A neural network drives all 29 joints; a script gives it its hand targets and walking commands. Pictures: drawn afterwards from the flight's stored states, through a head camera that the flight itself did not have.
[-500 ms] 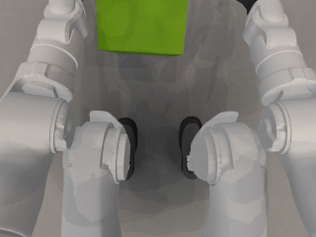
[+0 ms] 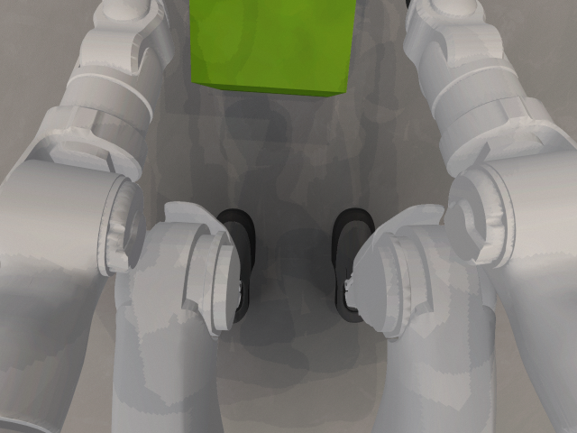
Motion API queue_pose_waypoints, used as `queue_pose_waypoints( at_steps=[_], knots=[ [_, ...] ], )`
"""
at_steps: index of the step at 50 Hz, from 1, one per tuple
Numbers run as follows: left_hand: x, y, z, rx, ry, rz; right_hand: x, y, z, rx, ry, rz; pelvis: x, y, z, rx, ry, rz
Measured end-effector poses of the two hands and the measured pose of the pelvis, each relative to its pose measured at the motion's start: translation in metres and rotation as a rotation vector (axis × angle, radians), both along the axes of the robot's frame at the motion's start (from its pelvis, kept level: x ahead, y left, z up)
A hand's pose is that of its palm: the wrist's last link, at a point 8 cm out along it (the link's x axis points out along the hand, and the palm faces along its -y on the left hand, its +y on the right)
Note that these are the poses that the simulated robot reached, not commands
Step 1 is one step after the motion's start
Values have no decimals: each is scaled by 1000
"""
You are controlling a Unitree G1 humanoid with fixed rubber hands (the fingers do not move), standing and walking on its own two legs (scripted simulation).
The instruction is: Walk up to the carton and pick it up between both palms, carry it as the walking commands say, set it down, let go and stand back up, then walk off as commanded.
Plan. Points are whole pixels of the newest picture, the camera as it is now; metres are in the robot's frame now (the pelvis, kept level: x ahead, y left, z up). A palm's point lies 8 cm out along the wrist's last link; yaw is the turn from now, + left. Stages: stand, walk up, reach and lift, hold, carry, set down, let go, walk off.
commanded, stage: reach and lift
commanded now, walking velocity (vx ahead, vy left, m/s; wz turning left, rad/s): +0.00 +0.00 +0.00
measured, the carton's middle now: out of the picture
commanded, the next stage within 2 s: none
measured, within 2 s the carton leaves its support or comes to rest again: leaves its support in 0.90 s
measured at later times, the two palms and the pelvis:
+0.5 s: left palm out of the picture +0.54 +0.13 -0.19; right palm out of the picture +0.54 -0.13 -0.19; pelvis +0.01 +0.00 -0.01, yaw +1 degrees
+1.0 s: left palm out of the picture +0.53 +0.12 -0.17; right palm out of the picture +0.53 -0.14 -0.17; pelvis +0.00 +0.00 +0.00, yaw +0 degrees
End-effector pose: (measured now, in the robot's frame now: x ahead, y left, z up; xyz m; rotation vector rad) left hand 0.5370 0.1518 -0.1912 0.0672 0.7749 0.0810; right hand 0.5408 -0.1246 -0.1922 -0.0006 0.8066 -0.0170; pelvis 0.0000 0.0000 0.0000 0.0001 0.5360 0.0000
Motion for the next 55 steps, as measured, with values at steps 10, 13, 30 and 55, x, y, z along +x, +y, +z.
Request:
queue_pose_waypoints(
  at_steps=[10,13,30,55],
  knots=[
    [3,-10,-2,-21,13,-10,0,3,2,-37,6,17,2,4,0,-7,-3,9],
    [4,-14,-2,-30,23,-21,0,-1,3,-41,15,19,3,4,-2,-10,-12,10],
    [6,-18,-1,-32,58,-65,3,-10,3,-29,32,34,8,-1,-9,-8,-38,10],
    [-5,-32,39,10,18,19,-12,-10,43,-65,-15,-78,-12,-5,7,-13,-72,8]
  ],
)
